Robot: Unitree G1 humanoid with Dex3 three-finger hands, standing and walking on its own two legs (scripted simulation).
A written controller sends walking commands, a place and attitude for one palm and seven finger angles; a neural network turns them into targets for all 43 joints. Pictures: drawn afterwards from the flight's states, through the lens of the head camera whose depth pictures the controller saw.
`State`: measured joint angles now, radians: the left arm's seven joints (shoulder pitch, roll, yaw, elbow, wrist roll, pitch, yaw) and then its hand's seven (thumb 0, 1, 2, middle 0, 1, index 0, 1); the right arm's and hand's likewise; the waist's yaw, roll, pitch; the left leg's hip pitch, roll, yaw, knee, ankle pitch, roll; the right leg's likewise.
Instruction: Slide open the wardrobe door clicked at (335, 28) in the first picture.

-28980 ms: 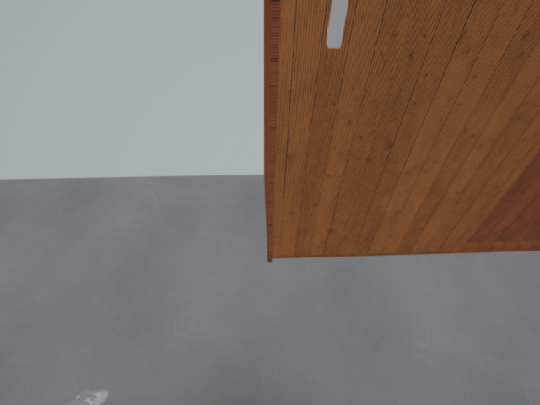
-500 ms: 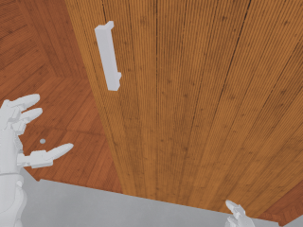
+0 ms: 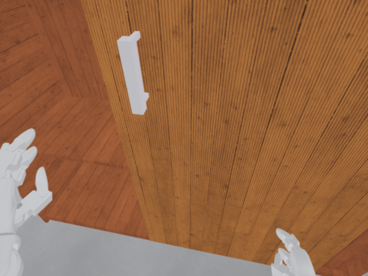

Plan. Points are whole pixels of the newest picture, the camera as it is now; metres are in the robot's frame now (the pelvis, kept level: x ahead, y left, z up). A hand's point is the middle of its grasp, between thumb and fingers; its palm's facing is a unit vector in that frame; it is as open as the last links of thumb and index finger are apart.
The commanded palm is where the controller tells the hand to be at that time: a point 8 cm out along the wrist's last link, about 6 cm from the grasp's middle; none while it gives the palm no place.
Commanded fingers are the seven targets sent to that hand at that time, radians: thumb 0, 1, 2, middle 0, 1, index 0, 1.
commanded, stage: draw the hand back to the body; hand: left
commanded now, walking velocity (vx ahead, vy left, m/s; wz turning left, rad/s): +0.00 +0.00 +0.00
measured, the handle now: (137, 74) +0.43 +0.17 +0.26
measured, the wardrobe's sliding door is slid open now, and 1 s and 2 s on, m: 0.64 0.64 0.64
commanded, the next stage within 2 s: step back with the hand held close in 0.20 s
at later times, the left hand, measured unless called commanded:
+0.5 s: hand (50, 190) +0.19 +0.26 +0.16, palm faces +0.43 -0.80 -0.41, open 7.4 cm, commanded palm +0.13 +0.30 +0.17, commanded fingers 0.00 0.90 0.90 -0.20 -0.30 -0.20 -0.30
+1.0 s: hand (6, 229) +0.12 +0.29 +0.15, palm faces +0.47 -0.77 -0.43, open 7.4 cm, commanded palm +0.06 +0.33 +0.17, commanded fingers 0.00 0.90 0.90 -0.20 -0.30 -0.20 -0.30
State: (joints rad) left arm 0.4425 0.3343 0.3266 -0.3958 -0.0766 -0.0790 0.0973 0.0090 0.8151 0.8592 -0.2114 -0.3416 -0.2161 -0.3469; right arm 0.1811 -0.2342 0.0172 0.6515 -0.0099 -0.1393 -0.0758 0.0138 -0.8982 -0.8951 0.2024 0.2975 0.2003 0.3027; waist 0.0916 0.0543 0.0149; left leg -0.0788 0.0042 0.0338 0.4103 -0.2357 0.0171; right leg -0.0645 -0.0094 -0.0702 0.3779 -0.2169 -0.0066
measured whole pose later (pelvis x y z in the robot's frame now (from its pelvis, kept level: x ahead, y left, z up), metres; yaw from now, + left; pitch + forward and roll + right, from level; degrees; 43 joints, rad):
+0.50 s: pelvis -0.01 +0.00 +0.00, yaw -1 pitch -1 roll -1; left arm 0.47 0.36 0.38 -0.38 -0.06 -0.15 0.10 0.01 0.89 0.89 -0.21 -0.30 -0.21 -0.30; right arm 0.18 -0.25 0.01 0.61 -0.01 -0.07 -0.07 0.01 -0.90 -0.89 0.20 0.30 0.20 0.30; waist 0.04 0.05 -0.01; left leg -0.20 0.02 0.04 0.45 -0.23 0.02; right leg -0.17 0.01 -0.06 0.37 -0.18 -0.01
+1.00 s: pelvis -0.08 +0.03 -0.02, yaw +1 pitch -1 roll -2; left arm 0.48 0.38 0.43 -0.48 0.00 -0.23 0.13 0.01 0.88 0.89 -0.21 -0.30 -0.22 -0.31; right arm 0.24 -0.22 0.01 0.56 0.00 -0.09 -0.08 0.01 -0.90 -0.89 0.20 0.30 0.20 0.30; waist 0.01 -0.01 0.02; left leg -0.41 -0.02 0.04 0.64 -0.23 0.07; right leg -0.38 0.00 -0.01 0.58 -0.19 0.02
